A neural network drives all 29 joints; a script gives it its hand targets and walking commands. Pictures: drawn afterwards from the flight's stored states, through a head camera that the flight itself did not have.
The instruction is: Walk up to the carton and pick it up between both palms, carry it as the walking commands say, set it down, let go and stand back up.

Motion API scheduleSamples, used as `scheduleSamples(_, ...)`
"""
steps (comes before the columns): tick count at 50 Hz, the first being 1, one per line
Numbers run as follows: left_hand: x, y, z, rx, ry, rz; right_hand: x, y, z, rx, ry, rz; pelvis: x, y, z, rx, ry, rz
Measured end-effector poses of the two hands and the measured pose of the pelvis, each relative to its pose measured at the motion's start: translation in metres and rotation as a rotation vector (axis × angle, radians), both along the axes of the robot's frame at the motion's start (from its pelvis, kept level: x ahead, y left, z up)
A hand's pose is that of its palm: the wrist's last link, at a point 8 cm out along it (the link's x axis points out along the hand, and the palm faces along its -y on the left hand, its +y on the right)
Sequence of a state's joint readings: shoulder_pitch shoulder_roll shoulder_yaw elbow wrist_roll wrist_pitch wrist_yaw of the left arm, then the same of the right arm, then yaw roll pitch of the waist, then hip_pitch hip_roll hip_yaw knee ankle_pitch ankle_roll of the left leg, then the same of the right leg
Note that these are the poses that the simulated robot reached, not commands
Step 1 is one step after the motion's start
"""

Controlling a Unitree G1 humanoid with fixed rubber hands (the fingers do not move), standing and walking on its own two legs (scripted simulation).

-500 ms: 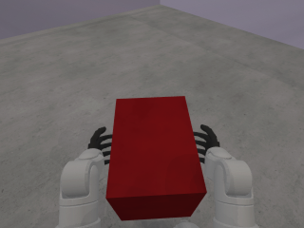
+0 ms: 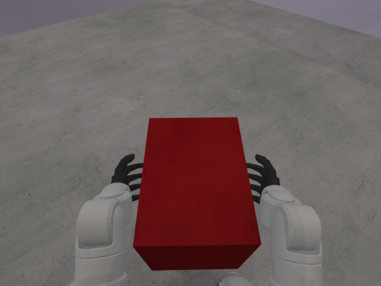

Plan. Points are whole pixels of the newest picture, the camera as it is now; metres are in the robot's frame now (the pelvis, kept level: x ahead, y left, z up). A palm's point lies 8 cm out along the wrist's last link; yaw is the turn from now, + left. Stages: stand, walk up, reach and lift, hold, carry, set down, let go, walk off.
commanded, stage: carry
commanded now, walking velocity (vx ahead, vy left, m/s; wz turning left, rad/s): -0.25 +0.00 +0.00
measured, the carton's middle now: (194, 194) +0.30 +0.01 +0.04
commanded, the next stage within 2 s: none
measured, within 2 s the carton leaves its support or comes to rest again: neither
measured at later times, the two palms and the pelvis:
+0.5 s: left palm out of the picture +0.08 +0.11 +0.12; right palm out of the picture +0.07 -0.16 +0.10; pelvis -0.20 -0.02 +0.01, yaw -1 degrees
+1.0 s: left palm out of the picture -0.13 +0.10 +0.12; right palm out of the picture -0.14 -0.17 +0.10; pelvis -0.40 -0.03 +0.02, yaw -2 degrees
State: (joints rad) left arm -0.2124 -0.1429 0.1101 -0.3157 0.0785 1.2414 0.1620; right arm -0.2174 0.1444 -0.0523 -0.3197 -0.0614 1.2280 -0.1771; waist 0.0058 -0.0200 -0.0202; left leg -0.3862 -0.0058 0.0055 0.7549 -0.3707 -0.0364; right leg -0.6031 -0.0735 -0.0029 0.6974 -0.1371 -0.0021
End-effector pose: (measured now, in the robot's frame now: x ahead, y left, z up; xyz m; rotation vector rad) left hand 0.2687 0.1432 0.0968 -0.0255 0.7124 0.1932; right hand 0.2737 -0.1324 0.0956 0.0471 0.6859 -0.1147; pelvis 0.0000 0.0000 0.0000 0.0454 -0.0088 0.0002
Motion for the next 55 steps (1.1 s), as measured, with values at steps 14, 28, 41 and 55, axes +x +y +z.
scheduleSamples(14,-0.109,-0.035,0.010,0.025,-0.003,-0.045,-0.120,-0.035,0.004,0.016,-0.001,-0.037,-0.108,-0.024,0.006,-0.020,-0.019,-0.051)
scheduleSamples(28,-0.220,-0.019,0.008,0.019,-0.020,-0.027,-0.228,-0.019,0.001,0.016,-0.017,-0.024,-0.225,-0.011,0.002,-0.008,0.021,-0.017)
scheduleSamples(41,-0.326,-0.025,0.014,-0.009,-0.042,-0.044,-0.338,-0.025,0.016,-0.017,-0.038,-0.037,-0.327,-0.016,0.007,-0.035,-0.011,-0.054)
scheduleSamples(55,-0.436,-0.032,0.019,0.035,-0.028,-0.042,-0.448,-0.032,0.007,0.031,-0.022,-0.037,-0.441,-0.019,0.012,0.000,0.016,-0.026)
